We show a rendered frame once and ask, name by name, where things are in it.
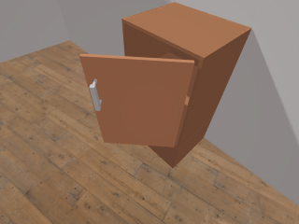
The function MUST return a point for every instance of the cupboard door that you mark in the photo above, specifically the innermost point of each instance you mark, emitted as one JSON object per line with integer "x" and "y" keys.
{"x": 142, "y": 98}

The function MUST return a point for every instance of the handle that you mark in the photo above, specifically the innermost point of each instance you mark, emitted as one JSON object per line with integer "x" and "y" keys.
{"x": 96, "y": 102}

